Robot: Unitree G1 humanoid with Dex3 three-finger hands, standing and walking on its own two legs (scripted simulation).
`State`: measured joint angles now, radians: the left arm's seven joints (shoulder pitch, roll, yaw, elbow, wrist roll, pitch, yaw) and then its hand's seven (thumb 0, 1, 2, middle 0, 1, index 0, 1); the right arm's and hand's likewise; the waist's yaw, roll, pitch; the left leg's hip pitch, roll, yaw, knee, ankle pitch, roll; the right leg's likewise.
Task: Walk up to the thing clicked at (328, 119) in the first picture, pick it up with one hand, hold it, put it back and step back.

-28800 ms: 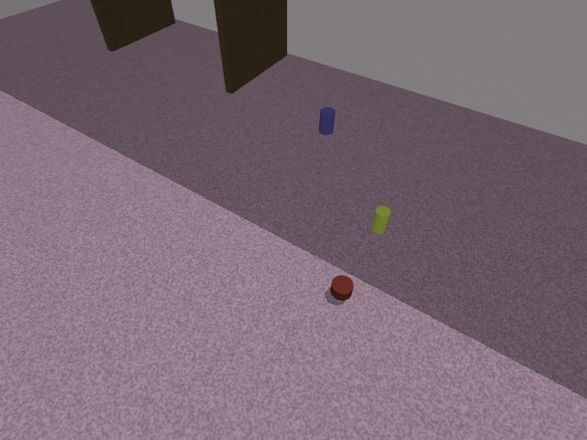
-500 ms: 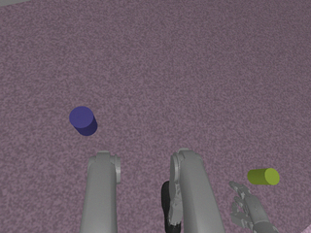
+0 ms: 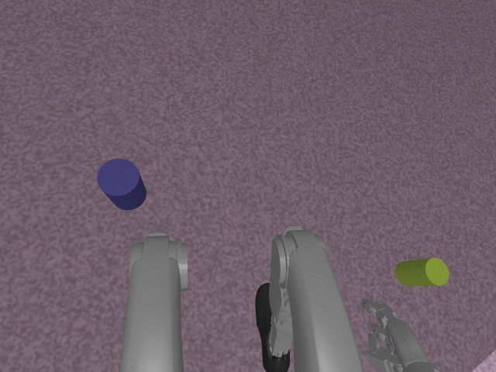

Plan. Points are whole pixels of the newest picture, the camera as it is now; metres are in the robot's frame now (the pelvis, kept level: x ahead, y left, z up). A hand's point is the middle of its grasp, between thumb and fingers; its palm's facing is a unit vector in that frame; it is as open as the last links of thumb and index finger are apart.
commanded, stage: go down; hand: left
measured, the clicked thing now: (124, 186) +0.47 +0.23 -0.32
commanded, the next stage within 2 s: approach in 1.18 s
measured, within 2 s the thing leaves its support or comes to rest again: neither
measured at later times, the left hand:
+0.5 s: hand out of the picture +0.39 +0.42 +0.00, palm faces +0.22 -0.97 -0.12, open 17.4 cm
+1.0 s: hand out of the picture +0.39 +0.42 -0.01, palm faces +0.20 -0.97 -0.10, open 17.5 cm
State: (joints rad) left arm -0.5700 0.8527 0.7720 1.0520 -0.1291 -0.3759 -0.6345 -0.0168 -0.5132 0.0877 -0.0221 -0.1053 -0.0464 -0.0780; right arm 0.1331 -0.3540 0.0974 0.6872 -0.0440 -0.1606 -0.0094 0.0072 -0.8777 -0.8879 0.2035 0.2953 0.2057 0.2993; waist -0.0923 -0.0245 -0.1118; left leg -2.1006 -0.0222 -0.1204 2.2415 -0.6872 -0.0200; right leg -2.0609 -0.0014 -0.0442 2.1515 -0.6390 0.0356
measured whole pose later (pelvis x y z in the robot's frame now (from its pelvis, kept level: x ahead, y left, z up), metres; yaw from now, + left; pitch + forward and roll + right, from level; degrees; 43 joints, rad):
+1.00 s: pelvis +0.00 +0.00 -0.03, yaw -1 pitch +30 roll -8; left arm -0.59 0.91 0.82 1.07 -0.18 -0.40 -0.70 -0.02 -0.54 0.07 -0.02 -0.09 -0.04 -0.06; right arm 0.11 -0.37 0.13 0.68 -0.05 -0.15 0.00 0.01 -0.89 -0.89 0.20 0.30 0.21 0.30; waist -0.10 -0.04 -0.08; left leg -2.17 -0.03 -0.14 2.33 -0.69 -0.01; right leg -2.11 0.00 -0.06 2.22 -0.64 0.04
